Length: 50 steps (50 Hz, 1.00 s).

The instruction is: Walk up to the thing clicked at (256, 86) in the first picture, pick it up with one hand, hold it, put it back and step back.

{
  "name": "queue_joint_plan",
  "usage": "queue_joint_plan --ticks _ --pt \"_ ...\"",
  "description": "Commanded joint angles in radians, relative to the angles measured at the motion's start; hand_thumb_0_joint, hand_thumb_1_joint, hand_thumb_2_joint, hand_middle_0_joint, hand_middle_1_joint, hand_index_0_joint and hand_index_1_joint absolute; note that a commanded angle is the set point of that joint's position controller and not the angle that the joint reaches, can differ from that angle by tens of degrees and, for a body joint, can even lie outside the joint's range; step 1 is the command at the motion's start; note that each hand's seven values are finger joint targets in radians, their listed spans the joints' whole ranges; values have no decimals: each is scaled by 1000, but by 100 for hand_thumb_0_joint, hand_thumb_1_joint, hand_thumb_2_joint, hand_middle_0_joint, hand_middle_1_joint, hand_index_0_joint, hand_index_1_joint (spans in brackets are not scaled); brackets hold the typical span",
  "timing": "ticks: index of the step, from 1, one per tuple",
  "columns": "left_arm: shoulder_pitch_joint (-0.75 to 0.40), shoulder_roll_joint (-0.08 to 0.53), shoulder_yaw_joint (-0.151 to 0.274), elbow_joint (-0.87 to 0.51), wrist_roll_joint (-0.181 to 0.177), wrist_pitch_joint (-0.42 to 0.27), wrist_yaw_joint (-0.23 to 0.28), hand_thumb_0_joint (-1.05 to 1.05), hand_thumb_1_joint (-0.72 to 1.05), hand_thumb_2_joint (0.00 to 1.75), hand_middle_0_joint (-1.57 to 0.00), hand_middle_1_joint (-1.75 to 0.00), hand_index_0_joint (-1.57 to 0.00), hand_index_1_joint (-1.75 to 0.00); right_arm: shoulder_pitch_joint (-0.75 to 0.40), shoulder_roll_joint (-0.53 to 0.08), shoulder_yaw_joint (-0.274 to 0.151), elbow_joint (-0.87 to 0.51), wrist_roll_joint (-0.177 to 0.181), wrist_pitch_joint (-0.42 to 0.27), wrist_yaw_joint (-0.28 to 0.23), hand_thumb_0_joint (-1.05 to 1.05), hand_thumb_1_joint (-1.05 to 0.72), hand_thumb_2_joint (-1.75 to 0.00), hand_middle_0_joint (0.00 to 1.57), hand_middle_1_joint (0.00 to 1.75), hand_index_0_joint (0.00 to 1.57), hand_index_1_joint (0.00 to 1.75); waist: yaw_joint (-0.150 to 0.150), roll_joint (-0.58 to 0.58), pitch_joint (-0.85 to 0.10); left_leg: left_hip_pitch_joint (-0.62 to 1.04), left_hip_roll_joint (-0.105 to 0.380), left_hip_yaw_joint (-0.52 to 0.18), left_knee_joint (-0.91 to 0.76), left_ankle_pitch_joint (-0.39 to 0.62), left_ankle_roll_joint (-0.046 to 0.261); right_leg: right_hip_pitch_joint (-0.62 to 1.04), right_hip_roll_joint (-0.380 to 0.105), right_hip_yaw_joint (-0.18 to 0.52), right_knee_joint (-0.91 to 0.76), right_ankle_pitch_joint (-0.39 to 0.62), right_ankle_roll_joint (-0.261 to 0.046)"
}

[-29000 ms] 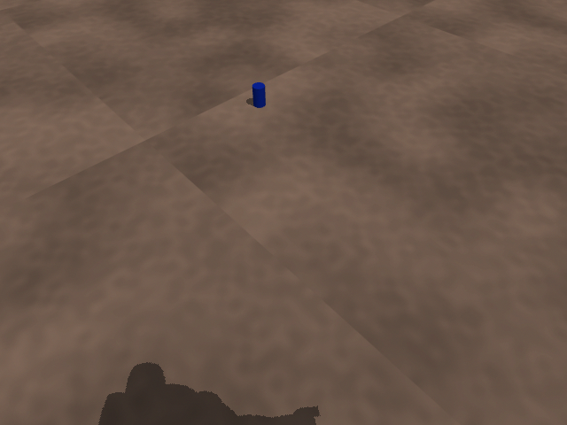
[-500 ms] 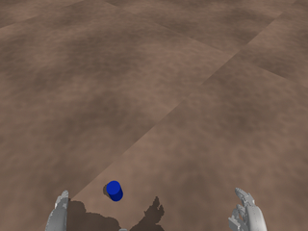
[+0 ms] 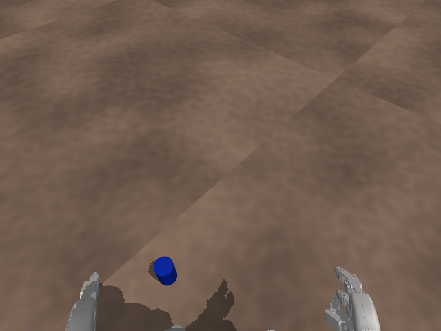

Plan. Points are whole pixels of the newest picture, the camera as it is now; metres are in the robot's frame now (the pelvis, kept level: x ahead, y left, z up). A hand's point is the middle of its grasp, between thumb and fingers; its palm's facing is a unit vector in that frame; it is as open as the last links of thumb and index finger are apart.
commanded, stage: home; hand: left
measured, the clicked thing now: (165, 271) +0.45 +0.22 -0.66
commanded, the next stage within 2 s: stand in 0.54 s
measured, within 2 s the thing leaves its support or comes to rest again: neither
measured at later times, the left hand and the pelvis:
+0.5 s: hand (117, 321) +0.17 +0.19 -0.06, palm faces +0.11 -0.95 -0.29, open 17.6 cm; pelvis +0.00 +0.01 +0.00, yaw +0 degrees
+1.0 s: hand (118, 318) +0.17 +0.19 -0.06, palm faces +0.11 -0.95 -0.29, open 11.7 cm; pelvis +0.01 +0.00 +0.00, yaw +0 degrees
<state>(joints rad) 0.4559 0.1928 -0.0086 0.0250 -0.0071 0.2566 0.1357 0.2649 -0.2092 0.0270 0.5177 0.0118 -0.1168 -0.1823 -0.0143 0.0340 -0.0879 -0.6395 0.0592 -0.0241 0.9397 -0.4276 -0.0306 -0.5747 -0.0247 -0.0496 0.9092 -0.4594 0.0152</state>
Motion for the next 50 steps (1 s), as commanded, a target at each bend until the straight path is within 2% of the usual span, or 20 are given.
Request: queue_joint_plan --ticks 1,7,12,13,20,21,24,28,29,32,33,34,35,43,50 --pt "-13 101 57 -183 9 -55 14 0 -61 2 -5 -4 -5 -4 -64 -110 -52 -157 -6 -60 -12 0 -90 -90 20 30 20 30 -10 -8 -117 122 -44 36 -142 145 30 29 39 -15 -168 165 -11" --pt "-23 99 54 -185 10 -60 14 0 -60 2 -5 -4 -5 -4 -59 -113 -55 -151 -8 -59 -11 0 -90 -90 20 30 20 30 -12 -6 -113 126 -42 34 -142 154 29 31 39 -18 -163 175 -12" --pt "-21 96 52 -192 10 -64 17 0 -59 3 -5 -5 -5 -5 -70 -109 -52 -153 -9 -60 -8 0 -90 -90 20 30 20 30 -1 3 -105 126 -37 26 -157 159 23 31 44 -29 -156 167 -18" --pt "-27 94 50 -166 12 -62 16 0 -58 3 -5 -5 -5 -5 -62 -119 -59 -147 -9 -61 -8 0 -90 -90 20 30 20 30 -11 -6 -100 123 -37 24 -157 141 26 24 44 -26 -158 155 -16" --pt "-14 101 60 -199 10 -68 17 0 -59 3 -5 -5 -5 -5 -67 -108 -52 -155 -9 -60 -5 0 -90 -90 20 30 20 30 2 -2 -107 125 -40 29 -151 170 26 36 40 -23 -162 181 -16" --pt "-1 93 53 -159 12 -61 14 0 -60 2 -5 -4 -5 -4 -58 -117 -58 -148 -9 -60 -7 0 -90 -90 20 30 20 30 -11 -25 -112 135 -37 28 -150 166 28 28 43 -23 -160 179 -13" --pt "-31 96 53 -188 10 -64 15 0 -59 3 -5 -5 -5 -5 -65 -111 -52 -148 -8 -63 -4 0 -90 -90 20 30 20 30 -6 3 -96 131 -36 27 -156 155 25 26 41 -25 -159 167 -16" --pt "-13 105 64 -179 11 -63 16 0 -59 3 -5 -5 -5 -5 -64 -112 -55 -152 -9 -61 -4 0 -90 -90 20 30 20 30 -5 -19 -110 122 -39 28 -154 136 30 32 40 -21 -168 151 -14" --pt "-23 100 56 -205 8 -67 15 0 -57 4 -5 -5 -5 -5 -69 -109 -50 -158 -8 -60 -3 0 -90 -90 20 30 20 30 1 -1 -103 121 -41 33 -158 133 27 27 39 -21 -168 148 -18" --pt "-9 96 52 -178 11 -61 15 0 -59 3 -5 -5 -5 -5 -55 -114 -56 -146 -9 -62 -7 0 -90 -90 20 30 20 30 -10 -16 -118 133 -38 28 -154 150 28 31 40 -22 -162 166 -15" --pt "-27 99 51 -211 9 -63 15 0 -51 11 -13 -13 -13 -13 -59 -109 -51 -149 -10 -62 -6 0 -90 -90 20 30 20 30 -6 8 -127 136 -39 30 -148 172 27 33 38 -20 -160 188 -15" --pt "-13 101 59 -194 10 -64 16 0 -43 19 -20 -21 -20 -21 -60 -109 -52 -150 -9 -62 -8 0 -90 -90 20 30 20 30 -7 -15 -124 135 -40 32 -141 187 29 43 37 -20 -162 204 -13" --pt "-10 104 60 -193 11 -63 15 0 -35 27 -20 -29 -20 -29 -58 -108 -52 -150 -10 -60 -9 0 -90 -90 20 30 20 30 -6 -21 -134 133 -41 33 -134 200 32 46 36 -17 -163 220 -11" --pt "-20 103 59 -186 9 -58 14 0 29 90 -20 -30 -20 -30 -59 -112 -53 -150 -9 -59 -11 0 -90 -90 20 30 20 30 -9 -9 -112 133 -41 37 -137 193 30 39 35 -17 -165 216 -10" --pt "-17 102 62 -185 9 -56 16 0 85 90 -20 -30 -20 -30 -60 -110 -52 -151 -9 -59 -10 0 -90 -90 20 30 20 30 -4 -13 -118 129 -40 34 -143 180 30 44 37 -21 -160 199 -13"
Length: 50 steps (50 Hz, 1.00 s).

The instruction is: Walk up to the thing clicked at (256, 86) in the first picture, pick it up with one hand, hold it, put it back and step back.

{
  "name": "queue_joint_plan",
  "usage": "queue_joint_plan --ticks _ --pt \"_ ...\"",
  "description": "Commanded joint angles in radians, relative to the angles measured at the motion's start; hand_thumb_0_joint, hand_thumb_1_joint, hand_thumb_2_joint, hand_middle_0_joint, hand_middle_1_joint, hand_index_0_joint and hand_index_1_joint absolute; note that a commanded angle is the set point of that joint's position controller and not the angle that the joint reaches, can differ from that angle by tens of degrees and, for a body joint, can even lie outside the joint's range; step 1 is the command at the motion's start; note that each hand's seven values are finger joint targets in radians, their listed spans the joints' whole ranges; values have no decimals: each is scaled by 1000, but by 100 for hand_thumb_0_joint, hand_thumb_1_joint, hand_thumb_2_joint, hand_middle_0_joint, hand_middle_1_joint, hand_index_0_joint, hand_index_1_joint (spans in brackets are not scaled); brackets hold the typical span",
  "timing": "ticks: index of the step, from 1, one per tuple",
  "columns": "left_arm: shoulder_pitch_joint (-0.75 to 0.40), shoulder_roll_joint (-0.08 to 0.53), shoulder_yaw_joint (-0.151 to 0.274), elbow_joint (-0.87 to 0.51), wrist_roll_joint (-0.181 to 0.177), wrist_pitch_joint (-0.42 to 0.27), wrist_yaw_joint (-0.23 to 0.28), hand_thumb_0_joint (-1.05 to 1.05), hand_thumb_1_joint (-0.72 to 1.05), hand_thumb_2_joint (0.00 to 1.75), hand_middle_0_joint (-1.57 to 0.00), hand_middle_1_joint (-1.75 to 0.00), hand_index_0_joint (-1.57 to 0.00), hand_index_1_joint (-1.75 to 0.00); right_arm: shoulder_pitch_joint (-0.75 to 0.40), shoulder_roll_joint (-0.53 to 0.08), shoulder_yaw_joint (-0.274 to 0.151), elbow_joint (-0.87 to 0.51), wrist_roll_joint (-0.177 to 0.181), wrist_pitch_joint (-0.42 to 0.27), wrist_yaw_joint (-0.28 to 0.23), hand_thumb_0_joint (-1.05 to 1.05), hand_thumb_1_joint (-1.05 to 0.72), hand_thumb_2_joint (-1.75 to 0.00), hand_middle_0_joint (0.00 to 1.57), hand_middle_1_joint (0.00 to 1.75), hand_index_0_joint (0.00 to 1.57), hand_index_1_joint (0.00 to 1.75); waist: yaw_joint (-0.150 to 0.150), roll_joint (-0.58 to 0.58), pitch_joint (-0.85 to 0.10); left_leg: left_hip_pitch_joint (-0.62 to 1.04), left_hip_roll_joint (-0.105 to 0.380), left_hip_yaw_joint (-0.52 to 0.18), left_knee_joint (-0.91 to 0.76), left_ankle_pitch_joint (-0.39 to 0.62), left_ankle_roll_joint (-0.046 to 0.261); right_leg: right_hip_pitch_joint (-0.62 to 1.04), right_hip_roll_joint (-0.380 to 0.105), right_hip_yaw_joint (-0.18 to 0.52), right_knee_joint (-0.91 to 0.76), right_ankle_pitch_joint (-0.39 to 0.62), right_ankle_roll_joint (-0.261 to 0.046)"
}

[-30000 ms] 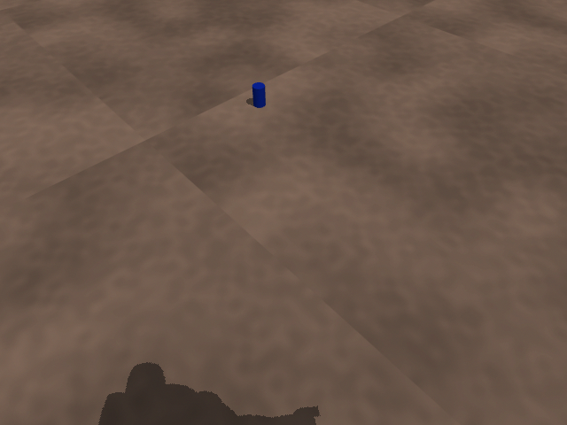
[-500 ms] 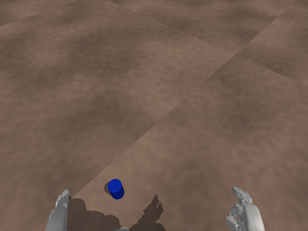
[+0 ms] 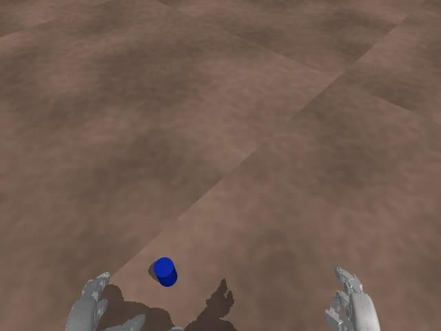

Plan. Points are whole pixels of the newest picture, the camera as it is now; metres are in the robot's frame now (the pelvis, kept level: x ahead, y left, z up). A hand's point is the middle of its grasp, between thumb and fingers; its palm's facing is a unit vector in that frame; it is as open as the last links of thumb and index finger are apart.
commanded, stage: stand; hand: left
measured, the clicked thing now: (166, 272) +0.44 +0.22 -0.66
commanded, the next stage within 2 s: none
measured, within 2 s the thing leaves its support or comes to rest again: neither
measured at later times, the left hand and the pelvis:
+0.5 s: hand out of the picture +0.07 +0.26 -0.11, palm faces +0.00 -0.93 -0.36, open 7.4 cm; pelvis -0.01 +0.01 +0.04, yaw +0 degrees
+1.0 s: hand out of the picture +0.02 +0.26 -0.10, palm faces +0.00 -0.94 -0.35, open 7.4 cm; pelvis -0.02 +0.01 +0.05, yaw +1 degrees
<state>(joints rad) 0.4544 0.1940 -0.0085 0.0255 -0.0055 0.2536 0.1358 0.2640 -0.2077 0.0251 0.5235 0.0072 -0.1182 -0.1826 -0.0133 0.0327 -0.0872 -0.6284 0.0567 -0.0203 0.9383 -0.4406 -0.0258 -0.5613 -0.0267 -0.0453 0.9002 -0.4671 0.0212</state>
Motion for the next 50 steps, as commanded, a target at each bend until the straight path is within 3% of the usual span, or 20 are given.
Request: queue_joint_plan --ticks 1,2,3,4,7,10,15,20,25,30,34,50 --pt "-13 99 57 -192 6 -54 15 0 90 90 -20 -30 -20 -30 -61 -111 -50 -156 -5 -56 -9 0 -90 -90 20 30 20 30 1 7 -109 121 -39 31 -143 199 23 30 37 -25 -152 210 -20" --pt "-14 96 56 -175 7 -54 14 0 90 90 -20 -30 -20 -30 -61 -115 -53 -157 -4 -55 -9 0 -90 -90 20 30 20 30 -7 -4 -109 120 -36 29 -146 189 23 20 41 -27 -149 198 -20" --pt "-171 243 100 176 105 -163 -36 0 90 90 -20 -30 -20 -30 -109 -256 -94 57 -112 12 50 0 -90 -90 20 30 20 30 25 -92 38 117 -14 -16 -171 246 57 147 -64 67 -217 189 -79" --pt "-159 263 109 253 114 -206 -63 0 90 90 -20 -30 -20 -30 -83 -243 -101 93 -120 35 87 0 -90 -90 20 30 20 30 15 -136 -32 164 -7 5 -164 253 74 182 -90 107 -211 256 -103" --pt "-176 266 89 348 80 -265 -94 0 90 90 -20 -30 -20 -30 -112 -226 -96 123 -85 51 130 0 -90 -90 20 30 20 30 19 -62 -34 240 -8 -14 -220 299 87 185 -79 104 -223 297 -95" --pt "-209 269 86 452 56 -282 -104 0 90 90 -20 -30 -20 -30 -106 -240 -106 168 -57 54 160 0 -90 -90 20 30 20 30 24 -44 -60 303 -4 -22 -248 330 78 211 -80 96 -232 327 -80" --pt "-237 280 82 603 48 -293 -101 0 90 90 -20 -30 -20 -30 -128 -245 -108 242 -62 63 168 0 -90 -90 20 30 20 30 32 -6 -26 341 9 -44 -325 316 86 253 -72 76 -279 297 -61" --pt "-256 292 74 715 41 -292 -98 0 90 90 -20 -30 -20 -30 -122 -262 -105 313 -54 75 165 0 -90 -90 20 30 20 30 27 -8 45 357 27 -69 -415 327 77 284 -73 70 -342 307 -55" --pt "-260 303 66 822 38 -284 -99 0 90 90 -20 -30 -20 -30 -138 -281 -99 380 -47 87 164 0 -90 -90 20 30 20 30 30 -15 91 365 41 -96 -524 220 67 340 -76 70 -439 233 -51" --pt "-269 317 59 909 34 -286 -101 0 90 90 -20 -30 -20 -30 -138 -291 -93 444 -39 89 165 0 -90 -90 20 30 20 30 25 -21 76 434 45 -89 -575 257 57 391 -91 76 -501 268 -42" --pt "-291 327 51 956 36 -287 -103 0 90 90 -20 -30 -20 -30 -148 -292 -89 483 -34 95 168 0 -90 -90 20 30 20 30 20 -46 125 441 40 -81 -601 238 47 375 -98 82 -563 207 -36" --pt "-327 340 48 1053 30 -288 -109 0 90 90 -20 -30 -20 -30 -164 -299 -80 556 -30 101 172 0 -90 -90 20 30 20 30 20 -25 105 470 49 -73 -647 238 42 415 -109 89 -620 220 -28"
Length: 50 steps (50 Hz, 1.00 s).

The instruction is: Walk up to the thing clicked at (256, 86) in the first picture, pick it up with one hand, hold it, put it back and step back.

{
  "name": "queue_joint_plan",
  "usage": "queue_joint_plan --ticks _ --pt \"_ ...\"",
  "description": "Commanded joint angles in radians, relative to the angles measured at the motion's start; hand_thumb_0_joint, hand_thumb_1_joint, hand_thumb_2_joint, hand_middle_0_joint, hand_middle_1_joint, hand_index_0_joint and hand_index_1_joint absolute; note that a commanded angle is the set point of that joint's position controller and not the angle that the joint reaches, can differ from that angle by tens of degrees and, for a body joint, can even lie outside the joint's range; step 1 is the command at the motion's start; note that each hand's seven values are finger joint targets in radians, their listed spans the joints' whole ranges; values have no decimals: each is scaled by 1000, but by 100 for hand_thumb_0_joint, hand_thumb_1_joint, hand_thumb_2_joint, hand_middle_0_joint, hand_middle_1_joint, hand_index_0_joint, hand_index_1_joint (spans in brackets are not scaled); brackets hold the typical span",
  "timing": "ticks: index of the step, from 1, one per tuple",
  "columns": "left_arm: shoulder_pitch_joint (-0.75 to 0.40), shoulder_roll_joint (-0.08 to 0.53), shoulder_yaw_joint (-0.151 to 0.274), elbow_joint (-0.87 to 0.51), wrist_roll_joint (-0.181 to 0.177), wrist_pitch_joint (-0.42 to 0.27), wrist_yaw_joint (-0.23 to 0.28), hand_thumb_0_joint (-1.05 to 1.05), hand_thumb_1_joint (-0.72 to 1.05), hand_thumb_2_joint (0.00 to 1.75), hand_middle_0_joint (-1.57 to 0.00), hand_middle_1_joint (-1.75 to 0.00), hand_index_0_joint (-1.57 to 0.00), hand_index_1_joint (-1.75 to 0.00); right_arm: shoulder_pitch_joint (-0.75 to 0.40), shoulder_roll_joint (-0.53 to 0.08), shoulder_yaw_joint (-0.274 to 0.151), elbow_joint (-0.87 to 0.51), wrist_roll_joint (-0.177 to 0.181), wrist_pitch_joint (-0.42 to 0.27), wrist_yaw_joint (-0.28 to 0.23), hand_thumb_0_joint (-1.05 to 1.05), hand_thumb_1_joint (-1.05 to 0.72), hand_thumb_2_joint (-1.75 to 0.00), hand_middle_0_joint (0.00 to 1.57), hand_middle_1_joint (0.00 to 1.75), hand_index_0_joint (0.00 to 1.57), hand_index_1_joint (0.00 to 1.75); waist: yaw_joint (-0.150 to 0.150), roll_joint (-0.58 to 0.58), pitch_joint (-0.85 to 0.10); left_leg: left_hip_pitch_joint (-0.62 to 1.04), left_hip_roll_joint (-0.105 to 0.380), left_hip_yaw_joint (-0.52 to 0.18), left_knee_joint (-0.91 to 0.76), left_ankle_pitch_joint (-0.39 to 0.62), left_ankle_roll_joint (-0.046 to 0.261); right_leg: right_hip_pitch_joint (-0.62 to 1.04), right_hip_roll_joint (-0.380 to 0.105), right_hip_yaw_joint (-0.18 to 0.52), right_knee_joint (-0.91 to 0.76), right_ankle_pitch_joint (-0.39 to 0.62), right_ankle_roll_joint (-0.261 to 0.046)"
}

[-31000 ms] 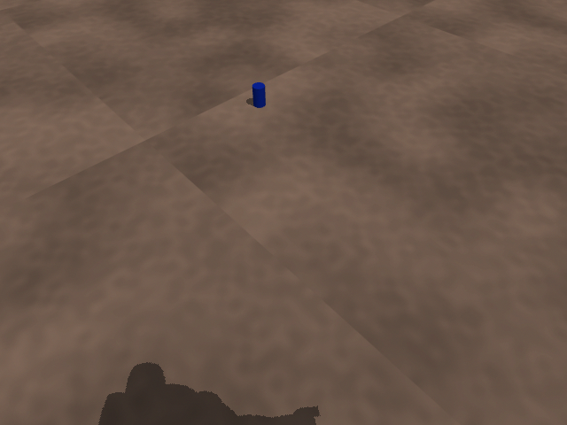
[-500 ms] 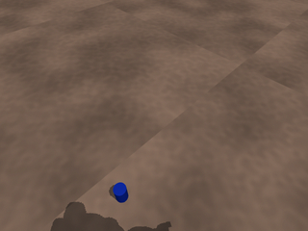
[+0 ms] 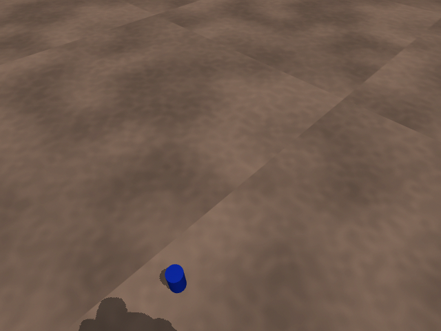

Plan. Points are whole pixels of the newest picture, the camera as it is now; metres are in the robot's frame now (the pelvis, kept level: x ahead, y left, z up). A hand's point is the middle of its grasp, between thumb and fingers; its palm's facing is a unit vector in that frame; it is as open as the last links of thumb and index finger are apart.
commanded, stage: stand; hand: left
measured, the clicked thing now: (176, 279) +0.46 +0.20 -0.71
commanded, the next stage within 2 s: step back in 1.16 s
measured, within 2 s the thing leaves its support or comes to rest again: neither
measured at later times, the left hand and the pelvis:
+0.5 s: hand out of the picture +0.07 +0.24 -0.16, palm faces -0.03 -0.94 -0.34, open 7.4 cm; pelvis +0.01 +0.00 +0.00, yaw -1 degrees
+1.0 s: hand out of the picture +0.11 +0.24 -0.15, palm faces -0.03 -0.94 -0.34, open 7.4 cm; pelvis +0.03 -0.01 +0.00, yaw -1 degrees
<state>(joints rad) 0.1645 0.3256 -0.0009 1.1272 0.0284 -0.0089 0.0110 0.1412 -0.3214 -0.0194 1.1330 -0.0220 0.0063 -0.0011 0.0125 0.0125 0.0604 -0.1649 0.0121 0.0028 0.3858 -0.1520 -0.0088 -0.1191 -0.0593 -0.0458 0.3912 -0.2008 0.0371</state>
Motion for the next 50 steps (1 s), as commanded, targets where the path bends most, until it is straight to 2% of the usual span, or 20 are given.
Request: queue_joint_plan --ticks 1,2,7,10,11,14,16,18,19,23,24,25,27,35,38,42,43,44,48,50 --pt "-43 207 39 -44 -4 -26 15 0 90 90 -20 -30 -20 -30 -43 -182 -33 -50 2 -22 -8 0 -90 -90 20 30 20 30 -8 -20 -26 -2 93 -95 -95 -39 25 -32 -79 92 -117 -55 -44" --pt "-50 209 40 -44 -4 -25 15 0 90 90 -20 -30 -20 -30 -38 -189 -35 -48 1 -22 -9 0 -90 -90 20 30 20 30 -10 -11 -42 -2 92 -93 -96 -55 25 -25 -76 90 -116 -62 -43" --pt "-46 206 39 -30 -4 -19 11 0 90 90 -20 -30 -20 -30 -42 -199 -34 -41 0 -20 -9 0 -90 -90 20 30 20 30 -8 -4 -2 -25 96 -102 -112 -119 23 -62 -69 87 -122 -129 -45" --pt "-49 211 39 -31 -4 -20 10 0 90 90 -20 -30 -20 -30 -36 -198 -34 -39 2 -22 -7 0 -90 -90 20 30 20 30 -10 -15 -19 -17 94 -98 -110 -83 22 -55 -72 92 -124 -109 -46" --pt "-46 205 37 -30 -5 -22 10 0 90 90 -20 -30 -20 -30 -42 -199 -32 -38 3 -24 -6 0 -90 -90 20 30 20 30 -7 -7 -27 0 99 -95 -99 -50 26 -42 -77 95 -122 -74 -48" --pt "-58 216 41 -31 -7 -23 9 0 90 90 -20 -30 -20 -30 -38 -199 -31 -34 2 -25 -7 0 -90 -90 20 30 20 30 -11 -3 -47 4 101 -94 -105 -53 24 -34 -76 93 -117 -52 -47" --pt "-61 208 39 -30 -8 -23 9 0 90 90 -20 -30 -20 -30 -47 -202 -29 -35 3 -26 -9 0 -90 -90 20 30 20 30 -9 1 -61 13 105 -91 -102 -14 26 -18 -78 88 -106 1 -47" --pt "-60 211 40 -26 -9 -22 8 0 90 90 -20 -30 -20 -30 -41 -205 -27 -31 3 -27 -10 0 -90 -90 20 30 20 30 -12 -2 -58 16 105 -90 -110 -25 25 -21 -76 89 -108 -5 -47" --pt "-60 213 41 -24 -9 -23 9 0 90 90 -20 -30 -20 -30 -51 -207 -29 -31 4 -28 -10 0 -90 -90 20 30 20 30 -7 -7 -66 30 108 -90 -102 12 27 -14 -78 89 -106 27 -48" --pt "-62 201 38 -18 -11 -20 8 0 90 90 -20 -30 -20 -30 -47 -206 -27 -24 5 -27 -11 0 -90 -90 20 30 20 30 -11 -20 -42 27 107 -85 -108 35 20 -25 -74 84 -112 16 -45" --pt "-68 207 40 -21 -13 -21 8 0 90 90 -20 -30 -20 -30 -42 -207 -27 -23 3 -28 -11 0 -90 -90 20 30 20 30 -11 -11 -61 32 109 -79 -104 38 23 -10 -80 90 -111 39 -47" --pt "-65 203 39 -21 -12 -21 8 0 90 90 -20 -30 -20 -30 -43 -207 -27 -23 4 -29 -12 0 -90 -90 20 30 20 30 -10 -11 -60 29 109 -82 -108 52 20 -5 -78 85 -109 47 -45" --pt "-65 204 40 -22 -12 -24 9 0 90 90 -20 -30 -20 -30 -60 -210 -28 -29 5 -33 -12 0 -90 -90 20 30 20 30 -9 -14 -88 62 116 -77 -88 149 24 15 -83 86 -102 132 -42" --pt "-82 208 44 -22 -12 -22 9 0 90 90 -20 -30 -20 -30 -63 -211 -25 -23 6 -29 -12 0 -90 -90 20 30 20 30 -12 -18 -78 58 115 -71 -103 100 18 16 -83 84 -116 108 -38" --pt "-84 208 45 -25 -12 -22 9 0 90 90 -20 -30 -20 -30 -66 -210 -26 -25 6 -29 -12 0 -90 -90 20 30 20 30 -13 -20 -75 54 115 -73 -110 117 13 16 -79 78 -120 105 -38" --pt "-89 213 47 -28 -13 -26 9 0 90 90 -20 -30 -20 -30 -68 -211 -25 -25 6 -30 -12 0 -90 -90 20 30 20 30 -16 -18 -90 69 118 -68 -99 156 12 31 -84 80 -118 158 -36" --pt "-89 210 47 -31 -11 -25 10 0 90 90 -20 -30 -20 -30 -81 -214 -27 -28 6 -31 -13 0 -90 -90 20 30 20 30 -11 -13 -106 85 123 -67 -90 189 16 41 -87 79 -110 196 -38" --pt "-86 210 47 -26 -14 -25 9 0 90 90 -20 -30 -20 -30 -74 -214 -25 -24 7 -29 -13 0 -90 -90 20 30 20 30 -14 -16 -100 76 119 -67 -97 164 15 40 -86 80 -117 179 -37" --pt "-91 207 46 -34 -14 -25 6 0 90 90 -20 -30 -20 -30 -85 -217 -23 -27 8 -34 -13 0 -90 -90 20 30 20 30 -11 5 -108 94 126 -64 -94 220 12 45 -85 75 -107 217 -38" --pt "-92 211 48 -33 -12 -22 8 0 90 90 -20 -30 -20 -30 -84 -216 -24 -28 7 -32 -14 0 -90 -90 20 30 20 30 -15 -12 -103 87 122 -63 -100 175 11 35 -83 74 -115 175 -38"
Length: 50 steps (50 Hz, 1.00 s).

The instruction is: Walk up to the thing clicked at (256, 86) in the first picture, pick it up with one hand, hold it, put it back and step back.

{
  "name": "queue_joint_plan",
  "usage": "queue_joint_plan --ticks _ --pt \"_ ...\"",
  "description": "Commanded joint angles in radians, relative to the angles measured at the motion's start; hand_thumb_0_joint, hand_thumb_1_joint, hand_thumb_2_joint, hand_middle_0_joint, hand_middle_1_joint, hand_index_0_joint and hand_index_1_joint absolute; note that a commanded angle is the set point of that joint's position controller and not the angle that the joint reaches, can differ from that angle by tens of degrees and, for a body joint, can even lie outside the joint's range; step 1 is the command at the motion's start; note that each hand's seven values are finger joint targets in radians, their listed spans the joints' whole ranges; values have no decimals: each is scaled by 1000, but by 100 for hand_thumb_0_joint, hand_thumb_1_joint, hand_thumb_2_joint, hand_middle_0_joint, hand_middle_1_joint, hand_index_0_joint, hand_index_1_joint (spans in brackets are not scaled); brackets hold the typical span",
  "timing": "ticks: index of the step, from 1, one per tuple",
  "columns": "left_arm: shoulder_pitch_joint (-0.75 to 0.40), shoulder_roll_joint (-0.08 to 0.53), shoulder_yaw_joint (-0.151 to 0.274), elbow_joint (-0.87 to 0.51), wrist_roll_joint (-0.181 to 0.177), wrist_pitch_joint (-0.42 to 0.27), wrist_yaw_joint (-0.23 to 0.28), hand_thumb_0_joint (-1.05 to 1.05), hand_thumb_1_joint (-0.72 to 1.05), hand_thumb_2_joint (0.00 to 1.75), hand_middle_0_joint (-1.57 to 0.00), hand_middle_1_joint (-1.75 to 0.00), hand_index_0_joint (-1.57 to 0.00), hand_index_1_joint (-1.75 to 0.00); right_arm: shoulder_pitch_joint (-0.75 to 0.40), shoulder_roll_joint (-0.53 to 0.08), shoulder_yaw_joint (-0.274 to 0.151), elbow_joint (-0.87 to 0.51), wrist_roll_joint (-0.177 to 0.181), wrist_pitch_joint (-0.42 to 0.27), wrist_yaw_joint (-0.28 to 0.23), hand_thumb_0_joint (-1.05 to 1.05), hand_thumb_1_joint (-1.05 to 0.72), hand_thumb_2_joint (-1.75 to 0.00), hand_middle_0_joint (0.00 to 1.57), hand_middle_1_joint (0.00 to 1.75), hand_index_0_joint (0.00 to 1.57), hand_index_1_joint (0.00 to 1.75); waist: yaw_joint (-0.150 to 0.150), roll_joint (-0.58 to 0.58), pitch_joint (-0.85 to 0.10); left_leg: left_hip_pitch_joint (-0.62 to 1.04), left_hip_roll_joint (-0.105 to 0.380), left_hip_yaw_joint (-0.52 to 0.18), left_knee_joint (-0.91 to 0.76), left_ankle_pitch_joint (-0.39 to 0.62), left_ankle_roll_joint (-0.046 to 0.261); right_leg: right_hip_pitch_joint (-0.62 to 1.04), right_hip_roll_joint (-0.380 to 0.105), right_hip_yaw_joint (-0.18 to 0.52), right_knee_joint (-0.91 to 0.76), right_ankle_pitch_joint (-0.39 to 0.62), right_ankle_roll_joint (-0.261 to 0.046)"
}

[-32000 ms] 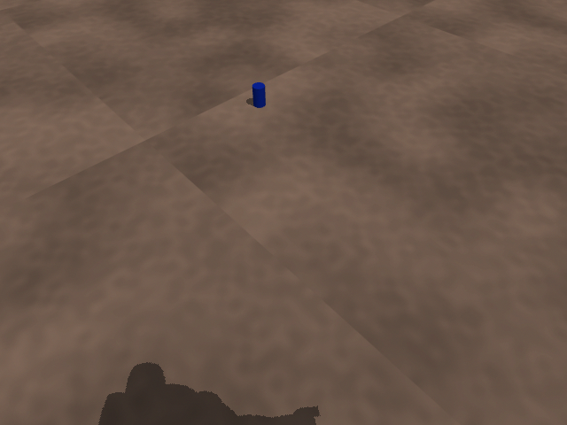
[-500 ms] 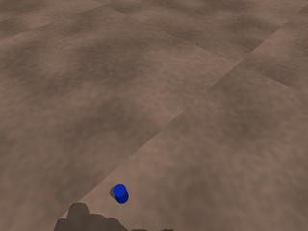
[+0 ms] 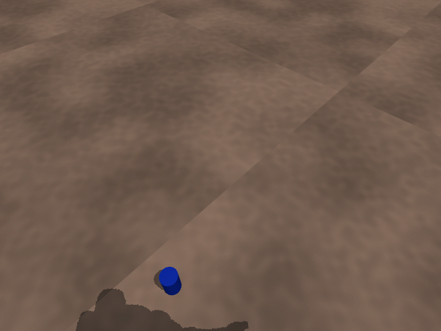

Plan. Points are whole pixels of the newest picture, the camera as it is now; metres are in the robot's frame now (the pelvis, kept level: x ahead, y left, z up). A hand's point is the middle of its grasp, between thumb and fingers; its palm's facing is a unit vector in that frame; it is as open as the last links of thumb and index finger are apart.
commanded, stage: stand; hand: left
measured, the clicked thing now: (170, 281) +0.43 +0.22 -0.72
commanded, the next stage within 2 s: step back in 0.16 s
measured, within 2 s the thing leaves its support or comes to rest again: neither
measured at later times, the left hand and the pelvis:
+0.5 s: hand out of the picture +0.09 +0.31 -0.18, palm faces +0.00 -0.93 -0.38, open 7.4 cm; pelvis -0.05 +0.04 -0.03, yaw +1 degrees
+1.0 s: hand out of the picture -0.09 +0.28 -0.16, palm faces -0.04 -0.91 -0.41, open 7.4 cm; pelvis -0.16 +0.02 -0.02, yaw -4 degrees
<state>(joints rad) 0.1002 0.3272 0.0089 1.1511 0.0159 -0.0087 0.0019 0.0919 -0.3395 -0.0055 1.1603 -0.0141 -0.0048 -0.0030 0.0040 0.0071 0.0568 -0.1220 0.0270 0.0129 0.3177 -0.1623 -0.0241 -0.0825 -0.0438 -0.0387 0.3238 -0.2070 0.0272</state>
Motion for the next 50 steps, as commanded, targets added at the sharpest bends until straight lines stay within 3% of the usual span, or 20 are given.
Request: queue_joint_plan --ticks 1,7,8,11,18,20,21,22,23,25,29,33,37,42,43,44,45,46,48,50 --pt "-35 212 39 -57 -2 -21 17 0 90 90 -20 -30 -20 -30 -27 -192 -36 -53 0 -19 -11 0 -90 -90 20 30 20 30 -8 -19 -87 32 107 -77 -40 174 26 1 -98 68 -49 168 -30" --pt "-27 213 39 -61 -3 -24 16 0 90 90 -20 -30 -20 -30 -30 -204 -39 -56 1 -21 -10 0 -90 -90 20 30 20 30 -7 -10 -105 53 112 -72 -24 210 29 15 -104 73 -46 215 -31" --pt "-35 293 89 -85 -23 -13 19 0 90 90 -20 -30 -20 -30 -62 -262 -62 -88 8 -5 -3 0 -90 -90 20 30 20 30 -11 -16 -14 -39 90 -78 88 360 58 -45 -88 79 44 375 -45" --pt "-8 281 97 -125 -28 -3 25 0 90 90 -20 -30 -20 -30 -39 -235 -66 -125 23 10 -1 0 -90 -90 20 30 20 30 -16 -34 -75 -36 68 -46 179 352 68 -43 -106 83 84 427 -86" --pt "-141 319 116 -259 7 23 22 0 90 90 -20 -30 -20 -30 59 -221 -92 -186 11 47 15 0 -90 -90 20 30 20 30 -48 -196 -129 -64 -45 -34 475 -162 77 -211 -271 199 111 323 -239" --pt "-175 311 115 -280 8 32 19 0 90 90 -20 -30 -20 -30 108 -220 -97 -188 8 45 20 0 -90 -90 20 30 20 30 -67 -205 -121 -47 -26 -49 431 -129 85 -265 -246 161 174 242 -213" --pt "-178 295 113 -293 5 37 19 0 90 90 -20 -30 -20 -30 119 -241 -104 -196 8 40 19 0 -90 -90 20 30 20 30 -70 -145 -118 -67 17 -91 370 74 108 -247 -181 119 278 184 -171" --pt "-152 249 104 -299 -9 45 19 0 90 90 -20 -30 -20 -30 97 -283 -108 -212 3 32 16 0 -90 -90 20 30 20 30 -59 34 -88 -137 145 -234 161 331 148 -236 -27 39 460 47 -98" --pt "-123 201 97 -306 -18 52 27 0 90 90 -20 -30 -20 -30 73 -353 -122 -223 -3 23 12 0 -90 -90 20 30 20 30 -47 195 -71 -78 264 -451 43 498 201 -349 137 82 607 -330 -70" --pt "-79 212 100 -286 -9 62 41 0 90 90 -20 -30 -20 -30 64 -377 -130 -250 -19 12 -1 0 -90 -90 20 30 20 30 -44 166 -102 -103 318 -555 36 456 259 -364 153 236 820 -463 -73" --pt "42 244 101 -261 -20 68 38 0 90 90 -20 -30 -20 -30 -53 -281 -112 -316 -21 7 -20 0 -90 -90 20 30 20 30 38 124 -153 -16 193 -270 120 340 219 -394 128 234 912 -292 -62" --pt "-6 234 107 -306 -6 52 32 0 90 90 -20 -30 -20 -30 76 -256 -114 -310 -16 8 -28 0 -90 -90 20 30 20 30 -34 98 -171 135 202 -274 162 422 259 -420 112 199 778 -323 -5" --pt "21 227 108 -317 -5 42 27 0 90 90 -20 -30 -20 -30 77 -276 -116 -332 -17 16 -26 0 -90 -90 20 30 20 30 -47 138 -152 128 235 -268 167 405 283 -357 73 137 550 -334 0" --pt "200 224 123 -248 8 31 12 0 90 90 -20 -30 -20 -30 -21 -294 -113 -353 -2 37 -19 0 -90 -90 20 30 20 30 27 126 -168 -159 180 -204 206 73 169 -40 58 64 157 -53 -66" --pt "195 267 136 -260 23 27 10 0 90 90 -20 -30 -20 -30 -7 -271 -106 -355 5 40 -16 0 -90 -90 20 30 20 30 17 19 -143 -281 112 -167 265 -61 111 -19 -16 203 109 -94 -108" --pt "153 325 150 -291 24 24 8 0 90 90 -20 -30 -20 -30 -12 -223 -92 -364 8 39 -14 0 -90 -90 20 30 20 30 14 -190 -80 -436 -41 -79 444 -303 48 -55 -195 483 4 -143 -181" --pt "66 420 166 -337 29 26 8 0 90 90 -20 -30 -20 -30 -45 -236 -106 -370 3 43 -25 0 -90 -90 20 30 20 30 49 -287 -20 -382 -134 -105 702 -450 17 -293 -370 638 -73 -145 -347" --pt "-15 413 165 -379 33 19 17 0 90 90 -20 -30 -20 -30 -16 -274 -121 -354 -2 44 -27 0 -90 -90 20 30 20 30 19 -274 35 -316 -97 -182 851 -416 8 -417 -395 665 -82 -108 -364" --pt "-74 295 139 -393 20 11 21 0 90 90 -20 -30 -20 -30 47 -255 -109 -305 13 41 -14 0 -90 -90 20 30 20 30 -31 -127 48 -308 -162 -205 880 -288 18 -344 -204 356 7 126 -257" --pt "-97 264 141 -402 20 15 22 0 90 90 -20 -30 -20 -30 102 -218 -91 -297 18 35 -22 0 -90 -90 20 30 20 30 -54 -154 -10 -358 -186 -182 887 -260 13 -227 -125 216 58 239 -183"
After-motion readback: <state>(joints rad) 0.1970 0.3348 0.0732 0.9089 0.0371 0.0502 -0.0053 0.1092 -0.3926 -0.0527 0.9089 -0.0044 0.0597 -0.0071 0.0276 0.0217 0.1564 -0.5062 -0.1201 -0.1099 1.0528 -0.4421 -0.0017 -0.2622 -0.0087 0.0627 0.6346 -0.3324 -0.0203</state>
